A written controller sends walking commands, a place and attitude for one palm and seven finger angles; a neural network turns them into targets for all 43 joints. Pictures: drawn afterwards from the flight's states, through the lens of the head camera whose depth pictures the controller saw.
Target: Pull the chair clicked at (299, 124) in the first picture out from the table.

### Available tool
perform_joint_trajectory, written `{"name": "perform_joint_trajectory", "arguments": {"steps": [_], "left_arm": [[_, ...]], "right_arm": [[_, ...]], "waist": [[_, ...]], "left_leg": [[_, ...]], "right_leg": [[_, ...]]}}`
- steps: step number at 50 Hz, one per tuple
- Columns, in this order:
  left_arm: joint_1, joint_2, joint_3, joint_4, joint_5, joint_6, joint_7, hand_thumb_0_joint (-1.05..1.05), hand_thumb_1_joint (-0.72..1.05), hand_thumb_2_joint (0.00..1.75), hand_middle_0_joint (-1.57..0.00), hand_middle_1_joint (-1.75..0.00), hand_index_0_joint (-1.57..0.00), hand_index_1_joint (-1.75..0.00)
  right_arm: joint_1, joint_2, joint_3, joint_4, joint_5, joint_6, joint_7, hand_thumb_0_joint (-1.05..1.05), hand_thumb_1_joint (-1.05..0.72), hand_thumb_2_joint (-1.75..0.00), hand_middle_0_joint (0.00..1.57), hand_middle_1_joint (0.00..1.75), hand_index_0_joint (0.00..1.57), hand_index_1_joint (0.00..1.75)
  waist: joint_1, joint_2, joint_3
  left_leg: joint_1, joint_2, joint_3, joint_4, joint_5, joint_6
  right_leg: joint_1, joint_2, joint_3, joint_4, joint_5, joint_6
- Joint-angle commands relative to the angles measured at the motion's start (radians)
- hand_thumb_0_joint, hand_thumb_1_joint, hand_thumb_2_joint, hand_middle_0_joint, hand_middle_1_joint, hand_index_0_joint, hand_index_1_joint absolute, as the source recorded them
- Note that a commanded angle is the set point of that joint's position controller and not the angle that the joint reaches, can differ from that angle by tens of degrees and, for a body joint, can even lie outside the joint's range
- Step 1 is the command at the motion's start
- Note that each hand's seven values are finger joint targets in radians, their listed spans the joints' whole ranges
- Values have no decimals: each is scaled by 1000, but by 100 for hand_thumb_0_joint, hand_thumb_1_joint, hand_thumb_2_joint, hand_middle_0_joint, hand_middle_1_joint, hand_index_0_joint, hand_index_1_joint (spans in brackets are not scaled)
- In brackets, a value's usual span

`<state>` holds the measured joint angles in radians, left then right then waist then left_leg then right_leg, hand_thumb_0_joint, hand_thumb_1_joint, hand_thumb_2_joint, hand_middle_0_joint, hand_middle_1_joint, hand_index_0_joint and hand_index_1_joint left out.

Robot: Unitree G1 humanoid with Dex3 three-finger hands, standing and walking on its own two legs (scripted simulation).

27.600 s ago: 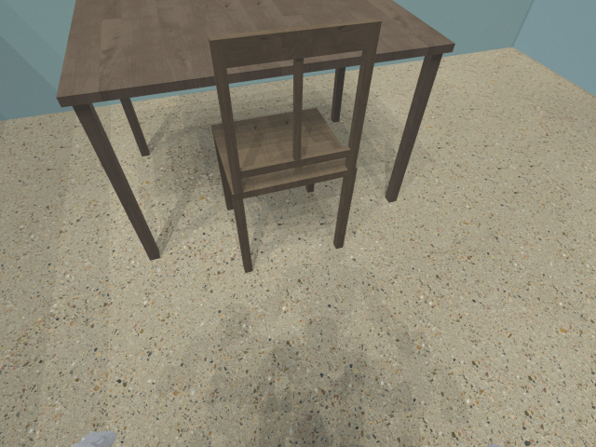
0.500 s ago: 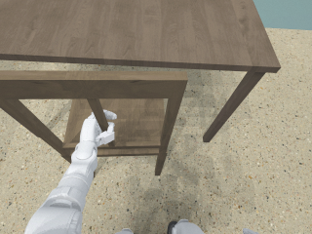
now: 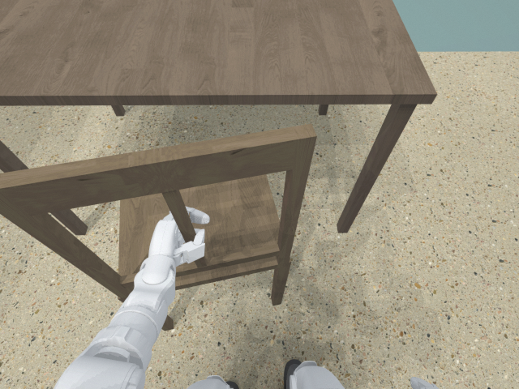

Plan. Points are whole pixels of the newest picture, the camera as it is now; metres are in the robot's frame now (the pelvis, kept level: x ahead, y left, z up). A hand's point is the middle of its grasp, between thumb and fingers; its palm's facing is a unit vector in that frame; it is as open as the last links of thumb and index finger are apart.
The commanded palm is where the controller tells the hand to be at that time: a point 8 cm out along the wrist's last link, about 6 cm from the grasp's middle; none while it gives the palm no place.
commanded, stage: step backward, pulling the chair out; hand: left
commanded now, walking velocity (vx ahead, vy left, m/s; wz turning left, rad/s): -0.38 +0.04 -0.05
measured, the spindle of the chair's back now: (188, 233) +0.38 +0.13 -0.07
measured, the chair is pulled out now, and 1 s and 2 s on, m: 0.16 0.21 0.35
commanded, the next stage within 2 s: none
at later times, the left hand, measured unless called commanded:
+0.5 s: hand (197, 272) +0.31 +0.10 -0.06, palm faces -0.06 -0.98 -0.19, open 5.2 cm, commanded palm +0.32 +0.16 -0.05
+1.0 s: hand (196, 273) +0.31 +0.11 -0.06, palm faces -0.09 -0.98 -0.19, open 5.3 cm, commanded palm +0.30 +0.16 -0.05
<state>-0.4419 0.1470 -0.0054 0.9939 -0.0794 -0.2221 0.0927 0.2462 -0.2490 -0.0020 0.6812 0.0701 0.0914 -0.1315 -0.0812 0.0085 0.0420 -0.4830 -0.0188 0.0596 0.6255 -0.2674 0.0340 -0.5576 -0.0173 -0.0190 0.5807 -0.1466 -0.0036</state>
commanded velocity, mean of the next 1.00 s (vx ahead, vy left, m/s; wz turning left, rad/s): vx -0.38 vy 0.03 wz -0.06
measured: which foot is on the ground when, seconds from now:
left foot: down 0.00-1.00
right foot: down 0.00-1.00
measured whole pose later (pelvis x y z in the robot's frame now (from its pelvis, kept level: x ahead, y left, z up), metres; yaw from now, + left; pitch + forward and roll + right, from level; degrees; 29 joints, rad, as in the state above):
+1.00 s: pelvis -0.05 +0.01 -0.01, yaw -2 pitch +2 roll +1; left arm -0.49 0.15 -0.03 1.00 -0.04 -0.21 0.09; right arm 0.18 -0.19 0.01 0.72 0.03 0.01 -0.12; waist -0.04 -0.01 0.13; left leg -0.42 0.03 0.08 0.69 -0.31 -0.01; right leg -0.53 -0.04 -0.02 0.66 -0.18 0.00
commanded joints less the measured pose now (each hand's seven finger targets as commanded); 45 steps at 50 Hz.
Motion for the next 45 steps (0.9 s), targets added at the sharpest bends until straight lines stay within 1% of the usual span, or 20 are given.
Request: {"name": "perform_joint_trajectory", "arguments": {"steps": [1, 9, 13, 16, 20, 21, 23, 25, 27, 28, 30, 33, 35, 36, 37, 39, 41, 42, 43, 45], "left_arm": [[-339, 155, -7, -166, 35, -59, 22, 0, 90, 90, -50, -145, -50, -145], [-337, 154, -21, -121, 40, -92, 35, 0, 90, 90, -50, -145, -50, -145], [-338, 130, -41, -126, 42, -101, 35, 0, 90, 90, -50, -145, -50, -145], [-340, 125, -43, -149, 41, -97, 36, 0, 90, 90, -50, -145, -50, -145], [-343, 135, -25, -165, 38, -81, 33, 0, 90, 90, -50, -145, -50, -145], [-347, 137, -25, -167, 41, -77, 30, 0, 90, 90, -50, -145, -50, -145], [-348, 137, -29, -176, 46, -74, 26, 0, 90, 90, -50, -145, -50, -145], [-330, 162, -10, -168, 46, -71, 32, 0, 90, 90, -50, -145, -50, -145], [-295, 165, -4, -141, 45, -67, 35, 0, 90, 90, -50, -145, -50, -145], [-290, 164, -2, -122, 47, -63, 36, 0, 90, 90, -50, -145, -50, -145], [-306, 159, 2, -130, 48, -54, 32, 0, 90, 90, -50, -145, -50, -145], [-332, 138, -14, -144, 47, -42, 24, 0, 90, 90, -50, -145, -50, -145], [-320, 120, -26, -151, 46, -36, 20, 0, 90, 90, -50, -145, -50, -145], [-330, 100, -41, -198, 47, -37, 20, 0, 90, 90, -50, -145, -50, -145], [-365, 72, -63, -225, 47, -38, 20, 0, 90, 90, -50, -145, -50, -145], [-428, 46, -68, -255, 44, -41, 17, 0, 90, 90, -50, -145, -50, -145], [-401, 71, -43, -219, 54, -38, 18, 0, 90, 90, -50, -145, -50, -145], [-406, 55, -58, -204, 64, -40, 12, 0, 90, 90, -50, -145, -50, -145], [-417, 47, -68, -221, 70, -54, 10, 0, 90, 90, -50, -145, -50, -145], [-389, 99, -30, -200, 74, -60, 10, 0, 90, 90, -50, -145, -50, -145]], "right_arm": [[27, -142, -44, -68, -3, -59, -12, 0, -90, -90, 20, 30, 20, 30], [60, -144, -44, -24, 0, -130, -3, 0, -90, -90, 20, 30, 20, 30], [52, -144, -33, -22, -3, -151, -6, 0, -90, -90, 20, 30, 20, 30], [32, -149, -27, -35, -3, -155, -11, 0, -90, -90, 20, 30, 20, 30], [16, -144, -30, -40, -13, -147, -20, 0, -90, -90, 20, 30, 20, 30], [9, -141, -29, -39, -14, -142, -18, 0, -90, -90, 20, 30, 20, 30], [-1, -136, -29, -52, -14, -135, -16, 0, -90, -90, 20, 30, 20, 30], [21, -140, -36, -56, -13, -135, -15, 0, -90, -90, 20, 30, 20, 30], [65, -136, -44, -33, -12, -136, -3, 0, -90, -90, 20, 30, 20, 30], [69, -130, -43, -19, -12, -139, 6, 0, -90, -90, 20, 30, 20, 30], [52, -135, -42, -13, -14, -144, 16, 0, -90, -90, 20, 30, 20, 30], [46, -129, -26, 9, -20, -142, 14, 0, -90, -90, 20, 30, 20, 30], [16, -164, -41, -24, -26, -135, -4, 0, -90, -90, 20, 30, 20, 30], [6, -149, -37, -48, -22, -129, -3, 0, -90, -90, 20, 30, 20, 30], [-9, -143, -39, -72, -23, -126, -1, 0, -90, -90, 20, 30, 20, 30], [-26, -119, -27, -79, -31, -126, -12, 0, -90, -90, 20, 30, 20, 30], [-11, -125, -39, -58, -43, -121, -12, 0, -90, -90, 20, 30, 20, 30], [-11, -127, -42, -50, -50, -120, -6, 0, -90, -90, 20, 30, 20, 30], [11, -125, -44, -41, -51, -120, -1, 0, -90, -90, 20, 30, 20, 30], [16, -131, -56, -31, -51, -112, -6, 0, -90, -90, 20, 30, 20, 30]], "waist": [[33, 50, -348], [34, -88, -316], [36, -33, -313], [47, 66, -300], [57, 51, -327], [58, 46, -314], [63, 28, -264], [62, -86, -231], [52, -233, -268], [52, -268, -300], [47, -238, -344], [20, -119, -346], [45, 40, -298], [56, 110, -327], [65, 127, -326], [57, 105, -318], [54, 45, -334], [53, 72, -301], [41, 98, -324], [32, 45, -383]], "left_leg": [[81, 146, -132, -139, 9, -7], [158, 64, -95, -57, -160, -25], [170, 109, -118, -144, -112, -13], [113, 170, -154, -223, -124, 6], [88, 204, -161, -181, 103, 13], [58, 201, -149, -170, 86, 7], [-44, 178, -134, -159, -142, 5], [-59, 106, -125, -64, -307, -9], [80, 15, -84, 130, -288, -41], [115, -7, -78, 213, -247, -51], [115, 9, -114, 228, -259, -54], [206, 39, -103, -90, -139, -44], [130, 133, -180, -202, -19, -5], [103, 184, -157, -241, -30, 5], [56, 227, -167, -263, -86, 18], [74, 270, -203, -224, 156, 38], [158, 267, -174, -130, 402, 18], [137, 270, -166, -131, 395, 5], [199, 257, -146, -103, 469, -4], [213, 238, -119, -67, 502, -32]], "right_leg": [[233, -102, 100, -47, -92, -11], [154, -197, 216, -255, -283, -45], [151, -133, 130, -171, -240, -11], [178, -78, 80, -35, -233, -2], [252, -68, 71, 85, -29, -2], [260, -78, 84, 92, -30, -6], [259, -108, 128, 82, -170, -26], [200, -173, 238, -57, -297, -69], [118, -288, 377, -306, -418, -106], [158, -344, 403, -351, -359, -126], [260, -362, 356, -299, -109, -142], [264, -263, 180, -181, 2, -56], [279, -122, 79, -75, -17, 7], [305, -95, 36, 29, -82, 12], [324, -73, 23, 96, -152, 10], [309, -49, 24, 198, -28, 9], [295, -63, 40, 157, 111, 4], [291, -70, 42, 159, 84, -5], [283, -74, 42, 128, 193, -7], [327, -90, 54, 121, 348, -10]]}}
